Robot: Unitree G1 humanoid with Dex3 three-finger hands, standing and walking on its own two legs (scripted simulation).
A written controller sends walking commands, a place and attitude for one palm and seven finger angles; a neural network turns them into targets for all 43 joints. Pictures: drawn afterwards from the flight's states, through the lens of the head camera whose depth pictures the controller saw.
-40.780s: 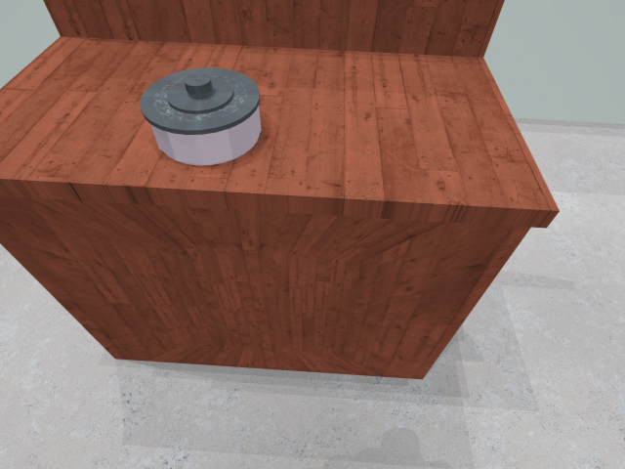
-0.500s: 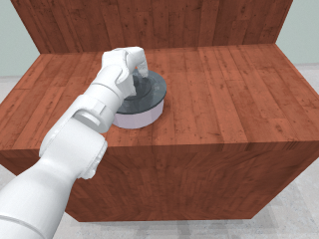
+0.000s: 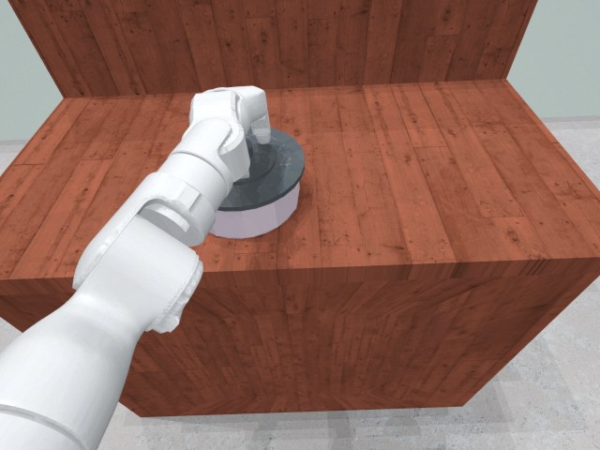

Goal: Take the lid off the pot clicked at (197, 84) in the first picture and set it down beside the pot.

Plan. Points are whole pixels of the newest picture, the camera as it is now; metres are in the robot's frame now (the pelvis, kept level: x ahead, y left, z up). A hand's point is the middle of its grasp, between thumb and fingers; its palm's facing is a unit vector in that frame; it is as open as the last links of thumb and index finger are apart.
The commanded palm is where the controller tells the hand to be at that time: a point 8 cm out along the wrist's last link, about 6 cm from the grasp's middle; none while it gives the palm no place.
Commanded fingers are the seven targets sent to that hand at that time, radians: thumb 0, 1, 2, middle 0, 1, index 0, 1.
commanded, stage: lower the open fingers around the knob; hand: left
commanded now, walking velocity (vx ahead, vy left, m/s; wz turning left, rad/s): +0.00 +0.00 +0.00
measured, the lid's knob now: (238, 150) +0.50 +0.07 +0.16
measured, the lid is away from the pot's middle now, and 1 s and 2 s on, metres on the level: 0.01 0.01 0.01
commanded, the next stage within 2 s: raise the hand to come down again in 1.08 s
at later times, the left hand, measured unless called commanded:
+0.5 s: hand (239, 145) +0.47 +0.07 +0.18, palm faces -0.40 -0.07 -0.91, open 10.4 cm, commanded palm +0.47 +0.07 +0.22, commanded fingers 0.00 -0.24 1.22 -0.78 -0.08 -0.78 -0.08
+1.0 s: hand (238, 145) +0.47 +0.07 +0.18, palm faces -0.39 -0.08 -0.92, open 10.4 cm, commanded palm +0.47 +0.07 +0.22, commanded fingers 0.00 -0.24 1.22 -0.78 -0.08 -0.78 -0.08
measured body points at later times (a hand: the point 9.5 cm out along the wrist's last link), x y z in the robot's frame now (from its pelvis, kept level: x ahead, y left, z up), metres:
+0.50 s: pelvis +0.01 +0.00 +0.00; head +0.02 -0.02 +0.45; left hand +0.48 +0.07 +0.24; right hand +0.08 -0.26 -0.14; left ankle +0.02 +0.09 -0.74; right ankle -0.03 -0.11 -0.74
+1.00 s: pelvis +0.00 +0.00 +0.00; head +0.02 -0.02 +0.45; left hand +0.48 +0.07 +0.24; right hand +0.08 -0.26 -0.14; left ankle +0.02 +0.09 -0.74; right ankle -0.03 -0.11 -0.74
